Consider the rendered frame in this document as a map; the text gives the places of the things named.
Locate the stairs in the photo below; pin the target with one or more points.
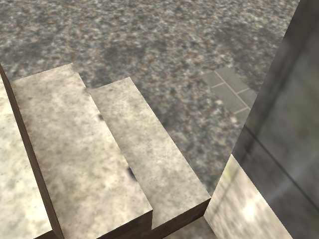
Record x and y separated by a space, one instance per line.
98 164

